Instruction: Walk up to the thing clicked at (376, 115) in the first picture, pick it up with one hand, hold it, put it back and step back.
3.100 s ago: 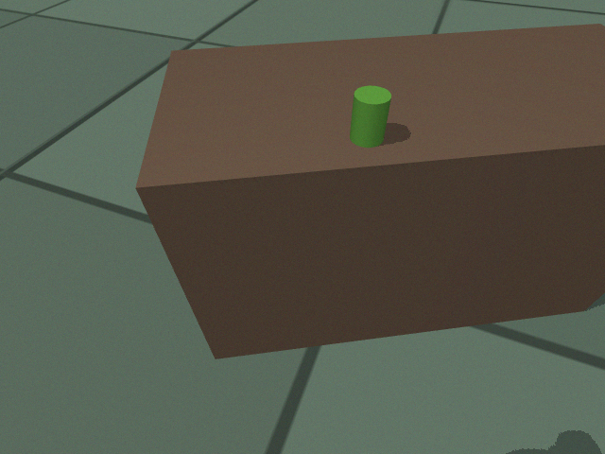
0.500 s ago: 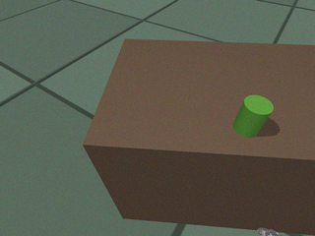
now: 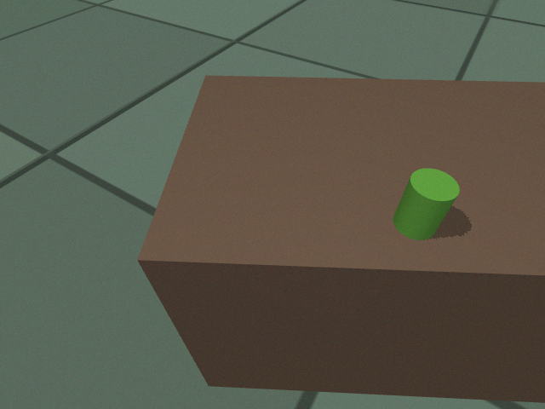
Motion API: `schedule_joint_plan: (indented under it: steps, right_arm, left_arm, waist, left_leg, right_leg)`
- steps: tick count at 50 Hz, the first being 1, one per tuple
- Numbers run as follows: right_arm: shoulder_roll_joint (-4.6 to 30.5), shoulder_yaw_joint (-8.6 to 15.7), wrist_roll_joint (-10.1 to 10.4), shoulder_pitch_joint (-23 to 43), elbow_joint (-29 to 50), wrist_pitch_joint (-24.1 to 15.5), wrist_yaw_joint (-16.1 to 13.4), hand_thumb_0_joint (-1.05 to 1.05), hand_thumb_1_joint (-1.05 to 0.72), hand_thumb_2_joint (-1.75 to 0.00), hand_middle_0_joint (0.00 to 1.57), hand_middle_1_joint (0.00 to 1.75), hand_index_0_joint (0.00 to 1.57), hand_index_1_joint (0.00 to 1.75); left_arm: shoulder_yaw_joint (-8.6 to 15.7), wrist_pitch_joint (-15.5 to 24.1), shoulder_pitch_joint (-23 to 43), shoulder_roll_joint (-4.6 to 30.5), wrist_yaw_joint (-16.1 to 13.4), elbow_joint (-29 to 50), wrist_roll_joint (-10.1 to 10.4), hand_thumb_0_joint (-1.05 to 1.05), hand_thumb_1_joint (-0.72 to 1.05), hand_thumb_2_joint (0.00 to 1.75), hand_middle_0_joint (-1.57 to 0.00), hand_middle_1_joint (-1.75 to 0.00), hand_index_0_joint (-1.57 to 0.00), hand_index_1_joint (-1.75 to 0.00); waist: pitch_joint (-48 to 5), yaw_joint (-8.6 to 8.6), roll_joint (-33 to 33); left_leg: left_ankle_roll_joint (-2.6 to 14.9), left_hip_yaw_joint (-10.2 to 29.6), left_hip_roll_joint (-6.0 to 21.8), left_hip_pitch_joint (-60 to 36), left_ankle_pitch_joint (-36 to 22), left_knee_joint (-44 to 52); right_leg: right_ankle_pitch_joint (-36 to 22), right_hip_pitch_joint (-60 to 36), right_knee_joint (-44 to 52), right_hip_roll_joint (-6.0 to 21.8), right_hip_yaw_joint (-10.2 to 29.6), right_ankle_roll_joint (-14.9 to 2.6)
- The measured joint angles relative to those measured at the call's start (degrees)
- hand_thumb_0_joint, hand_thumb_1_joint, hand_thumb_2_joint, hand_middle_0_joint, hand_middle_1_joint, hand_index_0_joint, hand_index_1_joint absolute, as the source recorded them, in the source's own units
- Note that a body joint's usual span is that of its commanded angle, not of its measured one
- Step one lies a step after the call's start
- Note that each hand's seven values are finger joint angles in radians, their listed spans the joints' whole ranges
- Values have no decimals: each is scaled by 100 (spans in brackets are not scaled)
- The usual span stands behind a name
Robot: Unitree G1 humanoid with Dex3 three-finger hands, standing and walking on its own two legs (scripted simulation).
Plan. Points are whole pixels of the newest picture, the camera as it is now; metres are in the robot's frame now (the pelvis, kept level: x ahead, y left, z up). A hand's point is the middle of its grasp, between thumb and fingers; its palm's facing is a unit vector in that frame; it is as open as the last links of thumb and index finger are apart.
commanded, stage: walk up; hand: right
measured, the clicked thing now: (423, 205) +0.42 -0.23 +0.07
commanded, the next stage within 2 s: stand in 0.32 s
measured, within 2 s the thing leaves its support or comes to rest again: neither
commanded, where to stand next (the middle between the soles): +0.03 +0.00 m, yaw -1 degrees
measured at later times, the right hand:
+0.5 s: hand out of the picture +0.10 -0.25 -0.16, palm faces -0.03 +0.94 -0.33, open 7.4 cm
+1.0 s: hand out of the picture +0.10 -0.26 -0.16, palm faces -0.03 +0.94 -0.34, open 7.4 cm
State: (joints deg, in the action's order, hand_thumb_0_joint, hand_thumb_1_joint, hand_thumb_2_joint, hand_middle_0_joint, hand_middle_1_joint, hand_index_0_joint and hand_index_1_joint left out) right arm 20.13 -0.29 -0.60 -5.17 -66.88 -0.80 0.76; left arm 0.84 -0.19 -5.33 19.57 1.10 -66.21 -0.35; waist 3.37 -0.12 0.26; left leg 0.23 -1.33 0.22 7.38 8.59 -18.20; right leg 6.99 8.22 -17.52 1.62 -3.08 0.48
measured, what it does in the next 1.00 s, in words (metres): stands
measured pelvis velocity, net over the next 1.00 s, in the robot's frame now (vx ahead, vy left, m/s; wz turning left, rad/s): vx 0.03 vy -0.01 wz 0.00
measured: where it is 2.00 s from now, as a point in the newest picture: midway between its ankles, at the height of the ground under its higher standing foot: outside the picture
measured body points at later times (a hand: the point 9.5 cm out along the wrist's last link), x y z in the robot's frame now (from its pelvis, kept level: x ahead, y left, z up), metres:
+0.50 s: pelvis +0.01 +0.00 +0.00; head +0.01 +0.00 +0.45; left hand +0.09 +0.30 -0.13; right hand +0.10 -0.30 -0.13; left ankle +0.02 +0.11 -0.75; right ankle +0.03 -0.12 -0.75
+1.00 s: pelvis +0.03 -0.01 +0.00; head +0.04 -0.01 +0.45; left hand +0.11 +0.29 -0.13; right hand +0.10 -0.31 -0.14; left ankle +0.02 +0.11 -0.75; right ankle +0.03 -0.12 -0.75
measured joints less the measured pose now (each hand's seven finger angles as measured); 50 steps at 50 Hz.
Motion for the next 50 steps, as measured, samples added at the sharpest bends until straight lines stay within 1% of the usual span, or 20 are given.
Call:
schedule_joint_plan:
  steps: [16,20,26,50]
  right_arm:
    - [-36,13,3,23,39,-13,-10,0,-90,-89,21,30,21,30]
    - [-37,16,-32,42,74,-15,-10,0,-90,-89,21,30,21,30]
    - [-20,12,-33,6,122,-19,-3,0,-90,-89,21,30,21,30]
    - [20,-5,-28,-109,130,12,-24,0,-90,-89,21,30,21,30]
  left_arm:
    - [27,-4,-21,-24,-13,9,-9,0,90,90,-21,-30,-21,-30]
    - [-29,38,-48,-20,-33,22,-39,0,90,90,-21,-30,-21,-30]
    - [-75,75,-69,-11,-43,67,-39,0,90,90,-21,-30,-21,-30]
    - [-107,60,-62,30,-64,137,-24,0,90,90,-21,-30,-21,-30]
  waist:
    - [-25,-3,-45]
    - [-74,2,-44]
    - [-129,7,-51]
    - [-52,49,-48]
  left_leg:
    - [-8,15,9,1,48,-15]
    - [-10,6,-2,-65,61,15]
    - [-13,11,-16,-134,87,42]
    - [-55,19,23,-251,180,97]
  right_leg:
    - [53,-4,-13,-8,-13,-4]
    - [99,-37,-49,3,-4,-4]
    - [166,-76,-92,18,-7,-2]
    - [278,-176,-71,-22,-16,-32]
